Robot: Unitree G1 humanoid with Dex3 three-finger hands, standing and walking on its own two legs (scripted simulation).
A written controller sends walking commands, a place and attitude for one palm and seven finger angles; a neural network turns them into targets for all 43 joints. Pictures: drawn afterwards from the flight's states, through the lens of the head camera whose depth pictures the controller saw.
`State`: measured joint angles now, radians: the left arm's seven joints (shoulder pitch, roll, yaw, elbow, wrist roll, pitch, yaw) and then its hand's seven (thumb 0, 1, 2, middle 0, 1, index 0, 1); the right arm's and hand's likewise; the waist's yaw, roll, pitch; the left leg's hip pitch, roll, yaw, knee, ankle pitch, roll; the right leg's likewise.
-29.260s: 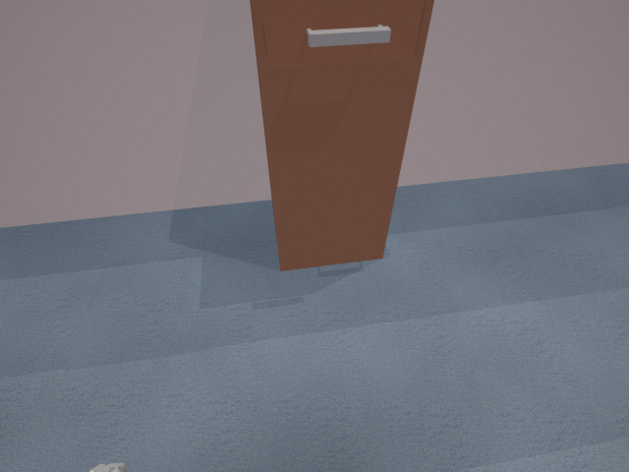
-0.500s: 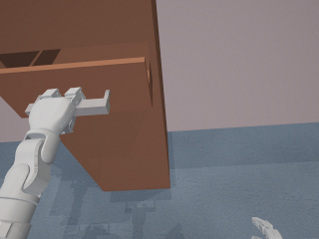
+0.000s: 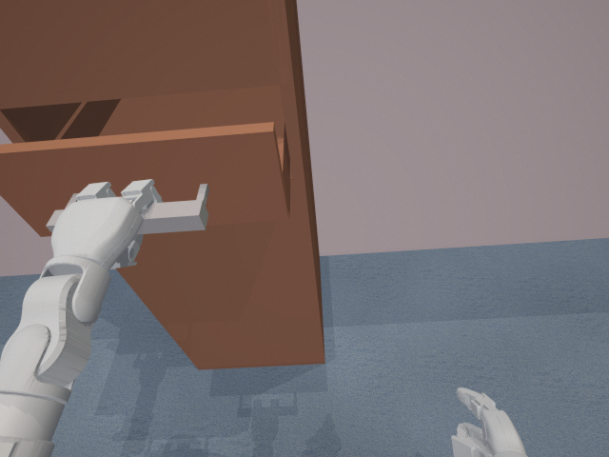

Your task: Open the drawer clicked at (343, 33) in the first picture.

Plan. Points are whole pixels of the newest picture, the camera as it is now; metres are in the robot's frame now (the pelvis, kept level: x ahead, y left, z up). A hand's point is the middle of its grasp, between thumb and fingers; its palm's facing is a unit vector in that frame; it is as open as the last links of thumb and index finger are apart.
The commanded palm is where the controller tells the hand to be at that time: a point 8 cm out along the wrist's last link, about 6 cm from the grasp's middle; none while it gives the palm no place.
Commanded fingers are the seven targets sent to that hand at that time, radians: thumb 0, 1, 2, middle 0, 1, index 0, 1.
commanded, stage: pull the drawer open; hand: left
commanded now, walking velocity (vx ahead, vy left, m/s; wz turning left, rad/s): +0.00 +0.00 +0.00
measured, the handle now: (134, 207) +0.39 +0.25 +0.15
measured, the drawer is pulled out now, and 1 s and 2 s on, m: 0.10 0.30 0.30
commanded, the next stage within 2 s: open the thumb to release the handle in 1.06 s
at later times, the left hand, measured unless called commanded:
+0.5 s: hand (97, 332) +0.22 +0.24 +0.13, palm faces +0.06 -0.09 -0.99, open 6.3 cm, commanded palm +0.16 +0.24 +0.19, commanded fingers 0.00 0.90 0.90 -0.40 -1.35 -0.40 -1.35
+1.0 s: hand (60, 427) +0.13 +0.23 +0.13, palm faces +0.05 -0.10 -0.99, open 6.3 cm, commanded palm +0.08 +0.24 +0.19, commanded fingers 0.00 0.90 0.90 -0.40 -1.35 -0.40 -1.35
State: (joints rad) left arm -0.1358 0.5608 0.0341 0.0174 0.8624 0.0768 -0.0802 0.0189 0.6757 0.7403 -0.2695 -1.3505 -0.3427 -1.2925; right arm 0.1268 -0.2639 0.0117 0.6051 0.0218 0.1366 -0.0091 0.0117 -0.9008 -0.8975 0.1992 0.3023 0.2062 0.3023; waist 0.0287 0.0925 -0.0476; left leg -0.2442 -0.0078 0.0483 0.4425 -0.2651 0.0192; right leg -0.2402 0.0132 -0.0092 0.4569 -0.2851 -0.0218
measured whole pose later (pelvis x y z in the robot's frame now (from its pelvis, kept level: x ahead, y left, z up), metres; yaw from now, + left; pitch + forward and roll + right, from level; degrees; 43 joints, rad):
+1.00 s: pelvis -0.01 +0.00 +0.00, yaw -1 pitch +0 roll -1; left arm 0.77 0.58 0.10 -0.69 0.78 0.11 0.11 0.04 0.64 0.75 -0.28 -1.35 -0.38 -1.27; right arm 0.12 -0.30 0.03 0.54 0.02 0.12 0.00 0.02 -0.90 -0.90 0.20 0.30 0.20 0.30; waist 0.10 0.12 -0.06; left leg -0.21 0.02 0.05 0.51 -0.30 0.01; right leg -0.18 0.04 0.00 0.47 -0.29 -0.02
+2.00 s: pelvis -0.05 +0.00 +0.00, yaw +3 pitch -4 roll +0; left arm 0.32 0.48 -0.01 -0.42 0.89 0.08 0.00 -0.01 -0.49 0.31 -0.34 -1.22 -0.37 -1.26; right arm 0.09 -0.26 0.04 0.67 0.00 0.05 -0.02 0.02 -0.90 -0.90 0.20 0.30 0.20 0.30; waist 0.14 0.12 0.01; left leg -0.16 -0.02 0.00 0.43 -0.20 0.02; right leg -0.13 0.01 -0.06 0.43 -0.23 -0.03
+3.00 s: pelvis -0.08 -0.01 +0.00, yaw +4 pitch -6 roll +0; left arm -0.07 0.68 0.04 -0.38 0.70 0.10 -0.19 -0.01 -0.50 0.30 -0.49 -1.27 -0.42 -1.25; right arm 0.05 -0.27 0.05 0.69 0.04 0.00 -0.02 0.02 -0.90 -0.90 0.20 0.30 0.20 0.30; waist 0.15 0.15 0.01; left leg -0.16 -0.02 -0.01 0.41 -0.15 0.01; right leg -0.13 0.00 -0.07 0.43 -0.19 -0.03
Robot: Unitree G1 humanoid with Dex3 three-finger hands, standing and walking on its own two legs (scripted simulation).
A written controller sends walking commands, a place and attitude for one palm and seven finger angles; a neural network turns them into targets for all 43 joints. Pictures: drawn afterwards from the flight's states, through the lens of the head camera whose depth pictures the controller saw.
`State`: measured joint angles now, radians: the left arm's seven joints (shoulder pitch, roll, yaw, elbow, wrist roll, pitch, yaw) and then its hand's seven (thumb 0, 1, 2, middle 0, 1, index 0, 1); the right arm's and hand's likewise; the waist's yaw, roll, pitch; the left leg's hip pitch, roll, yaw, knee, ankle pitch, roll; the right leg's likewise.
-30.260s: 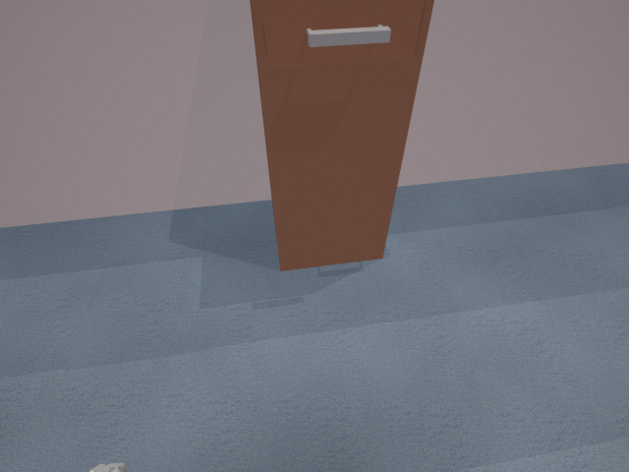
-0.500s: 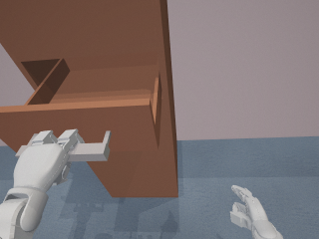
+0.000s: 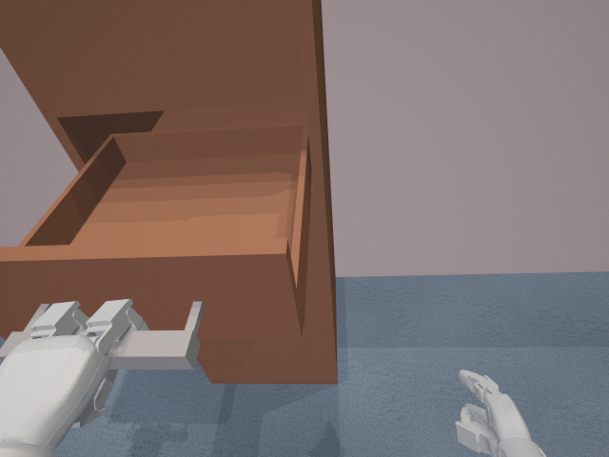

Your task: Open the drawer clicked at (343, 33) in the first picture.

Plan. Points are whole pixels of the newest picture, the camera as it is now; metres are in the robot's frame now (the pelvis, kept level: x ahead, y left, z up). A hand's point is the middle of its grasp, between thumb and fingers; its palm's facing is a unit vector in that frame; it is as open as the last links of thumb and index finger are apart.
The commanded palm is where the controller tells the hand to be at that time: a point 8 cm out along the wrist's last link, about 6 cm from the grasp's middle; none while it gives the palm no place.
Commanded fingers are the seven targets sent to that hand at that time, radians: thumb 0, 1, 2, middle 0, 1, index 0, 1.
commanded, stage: pull the drawer open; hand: left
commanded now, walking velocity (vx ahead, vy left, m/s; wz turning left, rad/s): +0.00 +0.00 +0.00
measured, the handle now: (110, 330) +0.19 +0.24 +0.15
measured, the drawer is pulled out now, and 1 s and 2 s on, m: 0.30 0.30 0.30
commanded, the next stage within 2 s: open the thumb to release the handle in 0.06 s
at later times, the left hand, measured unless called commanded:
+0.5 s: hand (79, 378) +0.15 +0.25 +0.14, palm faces +0.12 -0.08 -0.99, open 9.0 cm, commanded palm +0.11 +0.24 +0.19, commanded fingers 0.00 -0.36 0.36 -0.31 -1.22 -0.31 -1.22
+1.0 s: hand (97, 376) +0.15 +0.24 +0.13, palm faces +0.12 -0.08 -0.99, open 13.5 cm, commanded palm +0.13 +0.23 +0.18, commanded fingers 0.00 -0.50 0.30 -0.30 -1.20 -0.30 -1.20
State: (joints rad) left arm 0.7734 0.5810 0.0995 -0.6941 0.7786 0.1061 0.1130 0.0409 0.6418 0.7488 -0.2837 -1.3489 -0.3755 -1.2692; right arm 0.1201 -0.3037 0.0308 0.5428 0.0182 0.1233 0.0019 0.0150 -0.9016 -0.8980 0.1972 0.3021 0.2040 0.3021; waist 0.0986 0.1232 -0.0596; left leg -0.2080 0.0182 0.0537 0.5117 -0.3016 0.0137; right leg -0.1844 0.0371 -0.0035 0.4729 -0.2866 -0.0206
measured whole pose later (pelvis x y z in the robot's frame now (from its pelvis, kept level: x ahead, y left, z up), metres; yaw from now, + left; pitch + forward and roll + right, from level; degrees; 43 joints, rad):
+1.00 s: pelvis -0.04 +0.00 +0.00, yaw +3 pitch -4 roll +0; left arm 0.32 0.48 -0.01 -0.42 0.89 0.08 0.00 -0.01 -0.49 0.31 -0.34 -1.22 -0.37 -1.26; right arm 0.09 -0.26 0.04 0.67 0.00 0.05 -0.02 0.02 -0.90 -0.90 0.20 0.30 0.20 0.30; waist 0.14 0.12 0.01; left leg -0.16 -0.02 0.00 0.43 -0.20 0.02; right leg -0.13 0.01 -0.06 0.43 -0.23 -0.03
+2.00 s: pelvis -0.07 -0.01 +0.00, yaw +4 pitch -6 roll +0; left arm -0.07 0.68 0.04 -0.38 0.70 0.10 -0.19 -0.01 -0.50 0.30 -0.49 -1.27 -0.42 -1.25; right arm 0.05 -0.27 0.05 0.69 0.04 0.00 -0.02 0.02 -0.90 -0.90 0.20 0.30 0.20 0.30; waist 0.15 0.15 0.01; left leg -0.16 -0.02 -0.01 0.41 -0.15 0.01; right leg -0.13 0.00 -0.07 0.43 -0.19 -0.03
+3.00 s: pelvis -0.05 -0.01 +0.00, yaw +4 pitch -3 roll +0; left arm -0.03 0.77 0.20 -0.53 0.63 0.22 -0.32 -0.01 -0.50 0.30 -0.32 -1.20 -0.33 -1.20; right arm 0.04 -0.29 0.07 0.63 0.05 0.03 -0.01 0.02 -0.90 -0.90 0.20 0.30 0.20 0.30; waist 0.14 0.15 -0.01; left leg -0.23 -0.02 0.00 0.50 -0.21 0.01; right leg -0.21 0.00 -0.06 0.52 -0.25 -0.03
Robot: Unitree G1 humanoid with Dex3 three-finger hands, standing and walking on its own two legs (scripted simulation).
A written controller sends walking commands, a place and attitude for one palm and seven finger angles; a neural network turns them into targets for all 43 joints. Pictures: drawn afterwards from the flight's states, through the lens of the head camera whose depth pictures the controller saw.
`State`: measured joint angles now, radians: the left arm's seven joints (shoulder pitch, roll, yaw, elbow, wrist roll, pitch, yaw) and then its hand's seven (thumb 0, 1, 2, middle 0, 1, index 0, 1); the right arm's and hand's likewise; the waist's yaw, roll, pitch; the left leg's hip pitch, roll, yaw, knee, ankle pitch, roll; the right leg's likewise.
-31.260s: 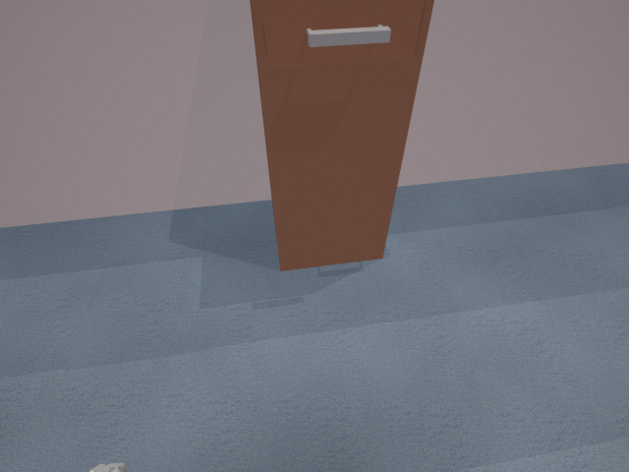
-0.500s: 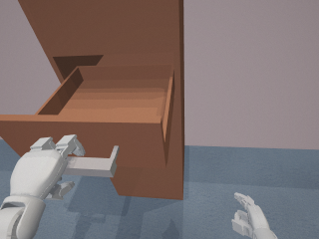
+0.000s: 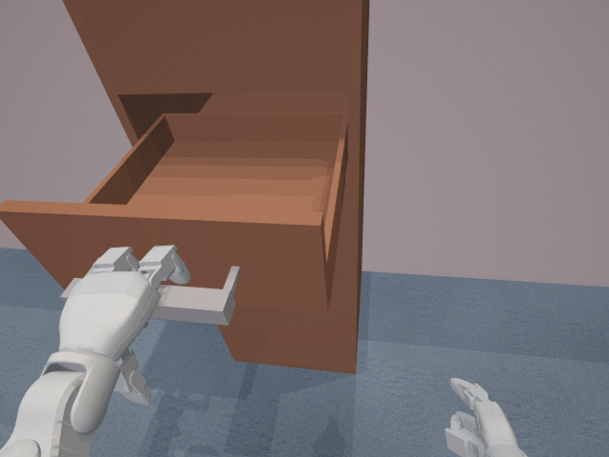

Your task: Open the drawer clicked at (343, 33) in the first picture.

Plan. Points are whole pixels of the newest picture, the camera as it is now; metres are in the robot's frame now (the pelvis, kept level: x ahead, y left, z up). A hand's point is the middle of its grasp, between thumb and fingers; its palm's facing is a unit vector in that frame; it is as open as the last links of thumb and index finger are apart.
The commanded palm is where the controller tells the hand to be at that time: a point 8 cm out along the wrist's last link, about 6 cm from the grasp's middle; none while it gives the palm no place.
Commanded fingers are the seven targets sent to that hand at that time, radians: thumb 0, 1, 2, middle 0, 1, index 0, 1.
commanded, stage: lift the hand off the handle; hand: left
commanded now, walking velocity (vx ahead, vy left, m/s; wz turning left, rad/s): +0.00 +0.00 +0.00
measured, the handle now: (157, 284) +0.25 +0.23 +0.15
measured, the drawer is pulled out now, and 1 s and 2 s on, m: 0.30 0.30 0.30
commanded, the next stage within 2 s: draw the hand back to the body in 1.36 s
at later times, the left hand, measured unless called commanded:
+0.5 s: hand (135, 304) +0.21 +0.23 +0.16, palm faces +0.10 -0.05 -0.99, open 13.3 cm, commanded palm +0.18 +0.23 +0.24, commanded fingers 0.00 -0.50 0.30 -0.30 -1.20 -0.30 -1.20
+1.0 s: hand (110, 253) +0.22 +0.23 +0.23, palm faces +0.24 -0.01 -0.97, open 13.3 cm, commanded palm +0.18 +0.23 +0.32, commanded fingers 0.00 -0.50 0.30 -0.30 -1.20 -0.30 -1.20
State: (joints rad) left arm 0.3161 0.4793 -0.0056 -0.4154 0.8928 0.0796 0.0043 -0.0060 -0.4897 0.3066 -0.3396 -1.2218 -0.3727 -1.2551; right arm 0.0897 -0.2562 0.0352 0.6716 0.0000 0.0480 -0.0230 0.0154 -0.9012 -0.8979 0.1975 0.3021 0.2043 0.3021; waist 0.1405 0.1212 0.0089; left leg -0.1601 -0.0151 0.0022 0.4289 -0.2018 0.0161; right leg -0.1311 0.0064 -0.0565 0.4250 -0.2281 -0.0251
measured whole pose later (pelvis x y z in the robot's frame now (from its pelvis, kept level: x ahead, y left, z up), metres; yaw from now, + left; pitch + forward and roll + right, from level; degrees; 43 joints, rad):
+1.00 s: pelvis -0.03 -0.01 +0.00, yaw +1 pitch -6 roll +0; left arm -0.07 0.68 0.04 -0.38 0.70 0.10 -0.19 -0.01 -0.50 0.30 -0.49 -1.27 -0.42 -1.25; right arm 0.05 -0.27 0.05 0.69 0.04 0.00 -0.02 0.02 -0.90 -0.90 0.20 0.30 0.20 0.30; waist 0.15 0.15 0.01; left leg -0.16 -0.02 -0.01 0.41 -0.15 0.01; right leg -0.13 0.00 -0.07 0.43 -0.19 -0.03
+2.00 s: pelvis -0.02 +0.00 -0.01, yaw +0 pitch -3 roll +0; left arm -0.03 0.77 0.20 -0.53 0.63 0.22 -0.32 -0.01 -0.50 0.30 -0.32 -1.20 -0.33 -1.20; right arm 0.04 -0.29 0.07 0.63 0.05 0.03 -0.01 0.02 -0.90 -0.90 0.20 0.30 0.20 0.30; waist 0.14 0.15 -0.01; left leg -0.23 -0.02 0.00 0.50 -0.21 0.01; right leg -0.21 0.00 -0.06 0.52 -0.25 -0.03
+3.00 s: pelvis +0.02 -0.01 +0.00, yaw -1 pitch -4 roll -1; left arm 0.16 0.41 0.53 -0.67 -0.12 -0.16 0.09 0.00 0.78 0.86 -0.22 -0.37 -0.22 -0.37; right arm 0.13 -0.21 0.02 0.68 0.01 -0.08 -0.05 0.01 -0.90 -0.90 0.20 0.30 0.21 0.30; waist 0.09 0.08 0.00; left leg -0.11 0.01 0.01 0.43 -0.24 0.00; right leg -0.06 0.04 -0.04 0.37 -0.23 -0.03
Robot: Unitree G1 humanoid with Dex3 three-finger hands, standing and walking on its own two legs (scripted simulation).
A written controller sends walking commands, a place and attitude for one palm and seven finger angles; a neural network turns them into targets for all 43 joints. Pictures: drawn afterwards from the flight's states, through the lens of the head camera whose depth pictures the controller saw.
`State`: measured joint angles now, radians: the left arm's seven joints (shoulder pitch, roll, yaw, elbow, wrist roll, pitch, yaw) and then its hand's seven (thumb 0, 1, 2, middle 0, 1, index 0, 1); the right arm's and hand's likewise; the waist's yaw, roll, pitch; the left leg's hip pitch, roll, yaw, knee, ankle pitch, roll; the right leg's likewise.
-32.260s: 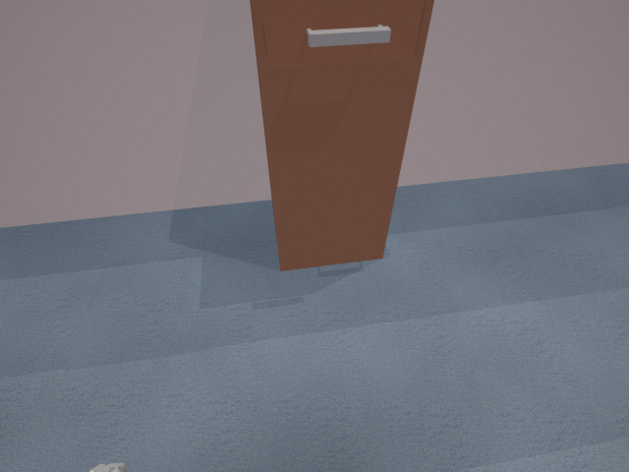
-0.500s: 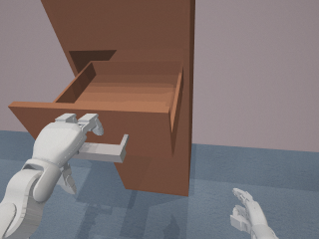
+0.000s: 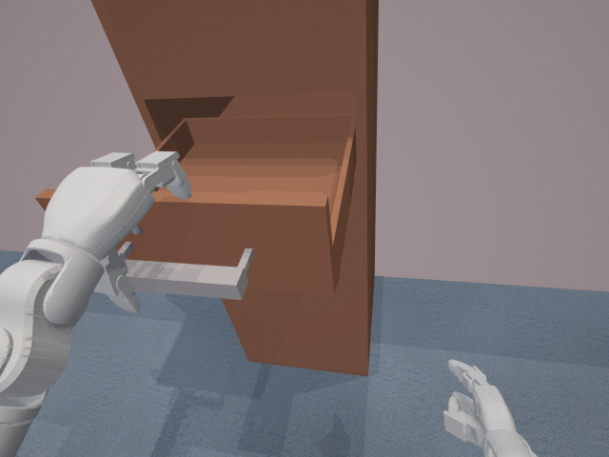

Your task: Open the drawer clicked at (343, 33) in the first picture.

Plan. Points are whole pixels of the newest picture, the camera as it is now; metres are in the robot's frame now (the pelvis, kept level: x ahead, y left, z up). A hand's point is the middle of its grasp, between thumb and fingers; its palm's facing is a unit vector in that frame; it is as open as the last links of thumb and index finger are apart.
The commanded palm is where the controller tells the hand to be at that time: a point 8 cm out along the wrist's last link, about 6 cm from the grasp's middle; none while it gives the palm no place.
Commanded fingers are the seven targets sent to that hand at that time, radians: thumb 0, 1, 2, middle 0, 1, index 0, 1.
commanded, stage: lift the hand off the handle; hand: left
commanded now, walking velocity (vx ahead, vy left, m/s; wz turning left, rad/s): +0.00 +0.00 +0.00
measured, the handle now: (177, 264) +0.28 +0.23 +0.15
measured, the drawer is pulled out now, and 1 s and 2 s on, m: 0.30 0.30 0.30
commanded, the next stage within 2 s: draw the hand back to the body in 0.36 s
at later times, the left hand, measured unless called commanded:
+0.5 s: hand (136, 177) +0.28 +0.22 +0.28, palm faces +0.31 -0.01 -0.95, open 13.9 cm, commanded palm +0.21 +0.23 +0.35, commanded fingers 0.00 -0.50 0.30 -0.30 -1.20 -0.30 -1.20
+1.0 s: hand (117, 204) +0.26 +0.24 +0.27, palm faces +0.25 +0.01 -0.97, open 13.8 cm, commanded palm +0.19 +0.25 +0.34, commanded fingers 0.00 -0.50 0.30 -0.30 -1.20 -0.30 -1.20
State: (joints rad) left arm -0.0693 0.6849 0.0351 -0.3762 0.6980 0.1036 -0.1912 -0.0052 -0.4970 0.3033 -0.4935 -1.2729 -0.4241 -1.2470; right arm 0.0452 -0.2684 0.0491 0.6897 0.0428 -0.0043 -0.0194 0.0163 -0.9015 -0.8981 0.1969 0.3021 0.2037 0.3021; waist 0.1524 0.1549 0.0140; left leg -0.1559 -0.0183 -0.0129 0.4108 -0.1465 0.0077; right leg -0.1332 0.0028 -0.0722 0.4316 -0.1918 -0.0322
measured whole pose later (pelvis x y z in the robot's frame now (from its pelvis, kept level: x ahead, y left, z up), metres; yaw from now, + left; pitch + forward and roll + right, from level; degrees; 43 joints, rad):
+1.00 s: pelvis +0.01 +0.00 -0.01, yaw -1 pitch -3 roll +0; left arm -0.03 0.77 0.20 -0.53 0.63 0.22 -0.32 -0.01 -0.50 0.30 -0.32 -1.20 -0.33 -1.20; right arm 0.04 -0.29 0.07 0.63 0.05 0.03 -0.01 0.02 -0.90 -0.90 0.20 0.30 0.20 0.30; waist 0.14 0.15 -0.01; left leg -0.23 -0.02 0.00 0.50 -0.21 0.01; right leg -0.21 0.00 -0.06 0.52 -0.25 -0.03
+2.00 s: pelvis +0.06 +0.00 +0.00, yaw -2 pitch -4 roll -1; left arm 0.16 0.41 0.53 -0.67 -0.12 -0.16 0.09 0.00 0.78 0.86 -0.22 -0.37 -0.22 -0.37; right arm 0.13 -0.21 0.02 0.68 0.01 -0.08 -0.05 0.01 -0.90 -0.90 0.20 0.30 0.21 0.30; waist 0.09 0.08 0.00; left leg -0.11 0.01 0.01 0.43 -0.24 0.00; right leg -0.06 0.04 -0.04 0.37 -0.23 -0.03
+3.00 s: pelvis -0.09 +0.06 -0.03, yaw -4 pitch -2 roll -4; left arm 0.05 0.55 0.67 -0.75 -0.04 -0.27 0.16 0.00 0.88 0.90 -0.21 -0.30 -0.22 -0.30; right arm 0.20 -0.23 0.00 0.62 0.01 -0.09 -0.05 0.01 -0.90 -0.90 0.20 0.30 0.21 0.30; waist -0.01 0.05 0.03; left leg -0.53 0.03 0.04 0.70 -0.17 0.07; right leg -0.50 0.01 -0.07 0.76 -0.38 0.00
